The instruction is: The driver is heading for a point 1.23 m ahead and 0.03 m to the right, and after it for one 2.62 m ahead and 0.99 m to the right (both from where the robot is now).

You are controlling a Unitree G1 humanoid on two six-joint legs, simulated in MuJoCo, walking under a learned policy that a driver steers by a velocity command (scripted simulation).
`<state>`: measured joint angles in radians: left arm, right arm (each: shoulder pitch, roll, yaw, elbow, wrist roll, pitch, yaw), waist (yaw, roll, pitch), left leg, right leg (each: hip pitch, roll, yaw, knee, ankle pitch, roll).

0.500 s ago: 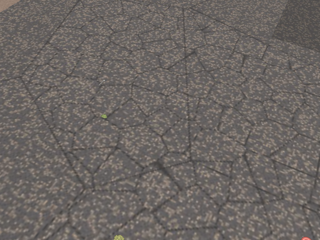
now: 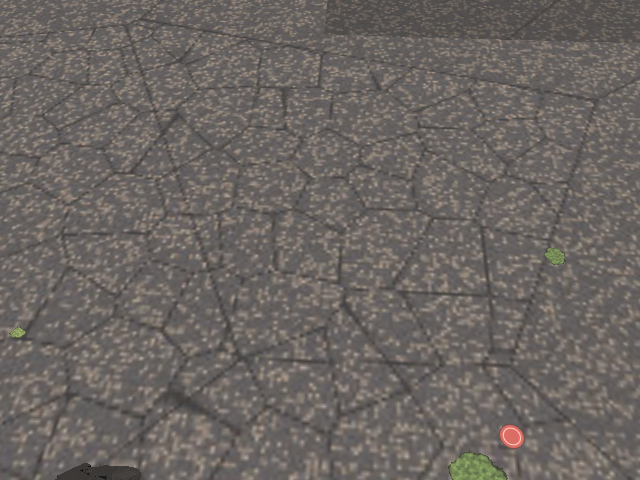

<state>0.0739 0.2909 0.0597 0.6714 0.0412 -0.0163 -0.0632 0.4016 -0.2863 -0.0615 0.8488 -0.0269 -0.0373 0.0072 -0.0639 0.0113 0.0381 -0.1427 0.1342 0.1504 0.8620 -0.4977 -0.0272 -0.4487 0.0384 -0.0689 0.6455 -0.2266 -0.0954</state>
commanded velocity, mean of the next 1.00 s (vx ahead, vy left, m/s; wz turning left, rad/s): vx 0.49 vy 0.00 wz -0.23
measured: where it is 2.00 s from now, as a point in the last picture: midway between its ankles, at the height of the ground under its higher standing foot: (389, 242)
